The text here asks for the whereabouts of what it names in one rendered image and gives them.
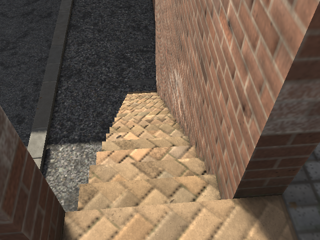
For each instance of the stairs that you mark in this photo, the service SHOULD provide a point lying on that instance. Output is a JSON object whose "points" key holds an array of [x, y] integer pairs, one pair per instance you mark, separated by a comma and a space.
{"points": [[146, 160]]}

